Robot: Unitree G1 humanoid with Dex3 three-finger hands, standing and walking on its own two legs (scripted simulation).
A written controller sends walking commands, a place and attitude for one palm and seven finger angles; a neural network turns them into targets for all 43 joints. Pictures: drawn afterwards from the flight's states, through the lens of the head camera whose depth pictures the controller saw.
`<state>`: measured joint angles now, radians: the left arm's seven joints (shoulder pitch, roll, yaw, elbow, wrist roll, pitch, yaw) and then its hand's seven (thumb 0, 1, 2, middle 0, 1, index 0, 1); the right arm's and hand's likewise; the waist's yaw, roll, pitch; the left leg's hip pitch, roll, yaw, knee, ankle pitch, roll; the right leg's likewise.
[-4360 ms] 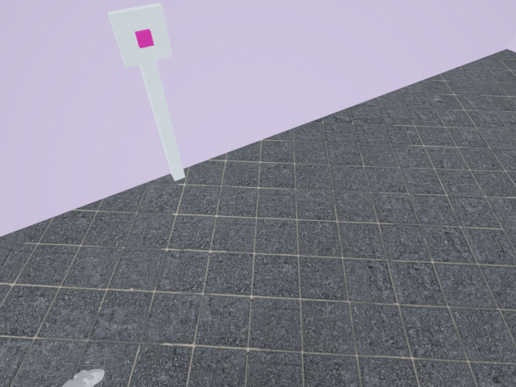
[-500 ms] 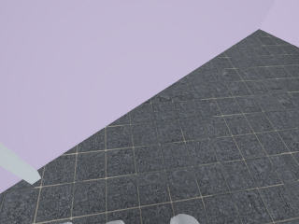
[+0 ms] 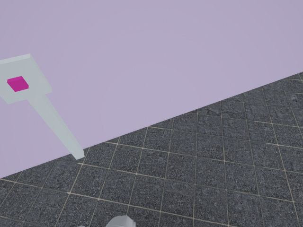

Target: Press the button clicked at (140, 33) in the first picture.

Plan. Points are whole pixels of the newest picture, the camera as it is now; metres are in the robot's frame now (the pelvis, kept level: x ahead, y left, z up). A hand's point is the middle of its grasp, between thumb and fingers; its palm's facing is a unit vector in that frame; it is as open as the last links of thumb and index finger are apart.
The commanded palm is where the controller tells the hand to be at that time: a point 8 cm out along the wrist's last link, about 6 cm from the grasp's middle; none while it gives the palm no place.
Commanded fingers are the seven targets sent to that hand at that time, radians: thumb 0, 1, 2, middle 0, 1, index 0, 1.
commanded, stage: turn to face it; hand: left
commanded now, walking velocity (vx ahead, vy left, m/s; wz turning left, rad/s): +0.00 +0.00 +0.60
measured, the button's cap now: (18, 83) +0.60 +0.56 -0.01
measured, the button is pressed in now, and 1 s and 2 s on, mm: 0 0 0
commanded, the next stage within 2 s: take the last steps up to it in 0.58 s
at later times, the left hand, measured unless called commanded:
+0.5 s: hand out of the picture +0.03 +0.25 -0.16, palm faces +0.28 -0.92 -0.27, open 7.3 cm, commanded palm none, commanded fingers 0.00 0.90 0.90 -0.20 -0.30 -0.20 -0.30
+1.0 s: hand out of the picture -0.13 +0.20 -0.18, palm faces +0.49 -0.85 -0.21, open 7.3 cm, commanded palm none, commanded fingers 0.00 0.90 0.90 -0.20 -0.30 -0.20 -0.30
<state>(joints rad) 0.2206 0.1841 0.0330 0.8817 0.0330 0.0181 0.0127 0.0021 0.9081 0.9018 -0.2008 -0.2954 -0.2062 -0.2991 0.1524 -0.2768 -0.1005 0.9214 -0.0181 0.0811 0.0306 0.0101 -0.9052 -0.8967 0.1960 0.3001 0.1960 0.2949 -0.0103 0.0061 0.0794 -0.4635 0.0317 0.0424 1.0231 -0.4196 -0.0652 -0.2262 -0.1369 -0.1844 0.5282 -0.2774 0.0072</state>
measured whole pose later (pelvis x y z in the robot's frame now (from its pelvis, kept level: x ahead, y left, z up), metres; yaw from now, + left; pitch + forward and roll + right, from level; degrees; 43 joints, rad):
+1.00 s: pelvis -0.02 +0.04 +0.00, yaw +24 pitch +0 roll +0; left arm 0.37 0.21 0.06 1.05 0.04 -0.01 0.00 0.00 0.91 0.90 -0.20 -0.30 -0.21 -0.30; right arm 0.21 -0.22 -0.06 1.01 -0.02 0.03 0.03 0.01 -0.91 -0.90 0.20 0.30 0.20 0.29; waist 0.06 -0.02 0.02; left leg -0.25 0.05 0.10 0.59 -0.37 -0.02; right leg -0.18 -0.13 -0.19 0.47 -0.26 0.05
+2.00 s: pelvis +0.21 +0.21 -0.01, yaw +23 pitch -2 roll -1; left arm 0.26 0.17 0.04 1.07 0.01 0.02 0.03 0.00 0.92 0.90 -0.20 -0.29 -0.20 -0.30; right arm 0.15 -0.17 -0.04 1.03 -0.01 0.00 -0.03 0.01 -0.93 -0.90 0.19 0.30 0.19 0.29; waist 0.04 -0.01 0.07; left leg -0.33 0.06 0.07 0.59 -0.21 0.00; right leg -0.25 -0.03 -0.10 0.63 -0.35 -0.01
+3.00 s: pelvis +0.16 +0.13 +0.00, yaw +21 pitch -1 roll +0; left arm 0.32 0.12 0.01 1.15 0.01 0.00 0.02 0.00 0.91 0.90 -0.20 -0.29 -0.20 -0.30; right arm 0.31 -0.11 -0.01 1.15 -0.01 0.00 -0.03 0.01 -0.90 -0.90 0.20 0.30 0.20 0.30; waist 0.01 0.01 0.02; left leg -0.18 0.04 0.05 0.40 -0.20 -0.02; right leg -0.22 -0.01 -0.06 0.42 -0.18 -0.02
